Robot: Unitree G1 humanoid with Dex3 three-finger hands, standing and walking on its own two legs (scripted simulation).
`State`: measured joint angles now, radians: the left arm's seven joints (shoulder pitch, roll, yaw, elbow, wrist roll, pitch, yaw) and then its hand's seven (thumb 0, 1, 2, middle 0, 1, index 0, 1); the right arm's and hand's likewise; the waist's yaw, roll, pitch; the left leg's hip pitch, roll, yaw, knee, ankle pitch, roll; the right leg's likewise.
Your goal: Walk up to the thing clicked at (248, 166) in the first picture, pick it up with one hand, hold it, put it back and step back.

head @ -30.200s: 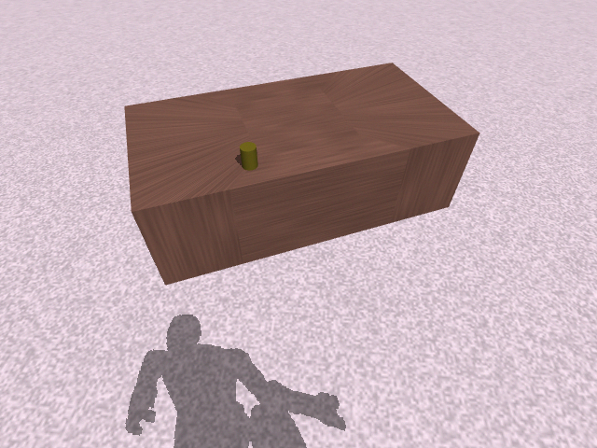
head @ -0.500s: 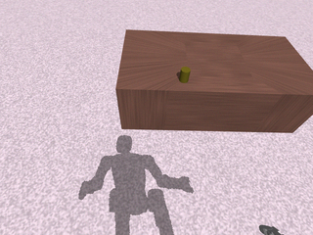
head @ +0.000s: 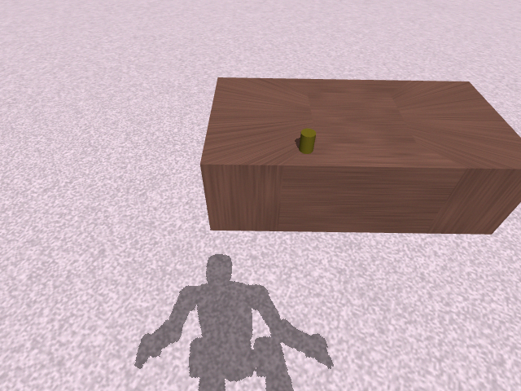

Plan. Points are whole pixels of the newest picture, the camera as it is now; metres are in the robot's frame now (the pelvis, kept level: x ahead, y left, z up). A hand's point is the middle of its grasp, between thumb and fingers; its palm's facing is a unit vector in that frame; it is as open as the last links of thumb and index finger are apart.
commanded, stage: step back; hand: right
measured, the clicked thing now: (307, 141) +1.09 -0.20 -0.30
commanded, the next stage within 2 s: stand in 0.56 s
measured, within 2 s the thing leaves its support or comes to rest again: neither
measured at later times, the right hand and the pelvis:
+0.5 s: hand out of the picture +0.16 -0.24 -0.14, palm faces -0.07 +0.93 -0.36, open 7.4 cm; pelvis +0.05 +0.01 +0.01, yaw +3 degrees
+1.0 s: hand out of the picture +0.13 -0.24 -0.13, palm faces -0.04 +0.94 -0.34, open 7.4 cm; pelvis +0.03 +0.01 +0.02, yaw +2 degrees
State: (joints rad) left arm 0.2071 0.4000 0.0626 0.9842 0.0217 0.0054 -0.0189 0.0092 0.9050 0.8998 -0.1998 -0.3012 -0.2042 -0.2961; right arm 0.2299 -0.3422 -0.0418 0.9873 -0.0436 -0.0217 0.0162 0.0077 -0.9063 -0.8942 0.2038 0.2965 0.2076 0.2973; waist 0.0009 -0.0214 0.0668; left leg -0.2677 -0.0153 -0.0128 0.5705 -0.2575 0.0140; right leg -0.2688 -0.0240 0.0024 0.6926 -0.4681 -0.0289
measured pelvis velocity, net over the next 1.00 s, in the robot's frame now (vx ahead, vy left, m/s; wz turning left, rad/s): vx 0.03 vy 0.01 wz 0.04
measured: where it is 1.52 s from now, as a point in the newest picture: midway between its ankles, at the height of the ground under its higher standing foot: outside the picture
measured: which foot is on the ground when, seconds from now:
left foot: down 0.00-1.00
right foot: down 0.00-1.00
